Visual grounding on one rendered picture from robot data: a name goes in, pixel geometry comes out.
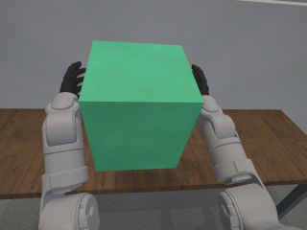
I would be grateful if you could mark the left robot forearm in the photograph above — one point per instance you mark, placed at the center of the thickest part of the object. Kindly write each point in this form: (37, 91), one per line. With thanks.
(62, 142)

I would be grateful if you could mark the right robot forearm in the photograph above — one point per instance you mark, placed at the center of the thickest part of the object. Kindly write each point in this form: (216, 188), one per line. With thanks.
(230, 162)

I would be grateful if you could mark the right robot upper arm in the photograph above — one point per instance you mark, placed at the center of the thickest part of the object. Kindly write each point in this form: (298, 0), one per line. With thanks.
(248, 207)

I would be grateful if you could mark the left robot hand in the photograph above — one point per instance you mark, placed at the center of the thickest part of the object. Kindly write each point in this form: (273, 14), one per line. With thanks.
(70, 80)

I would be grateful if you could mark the table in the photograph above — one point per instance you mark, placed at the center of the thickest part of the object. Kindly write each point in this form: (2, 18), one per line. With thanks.
(276, 146)

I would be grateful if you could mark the right robot hand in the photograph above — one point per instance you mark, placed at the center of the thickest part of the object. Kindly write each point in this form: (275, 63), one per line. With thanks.
(200, 80)

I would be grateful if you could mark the left robot upper arm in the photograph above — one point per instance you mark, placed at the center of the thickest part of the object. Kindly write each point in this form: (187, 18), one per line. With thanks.
(70, 212)

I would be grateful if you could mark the carton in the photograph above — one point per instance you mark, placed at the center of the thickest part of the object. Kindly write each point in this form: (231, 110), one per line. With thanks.
(140, 103)

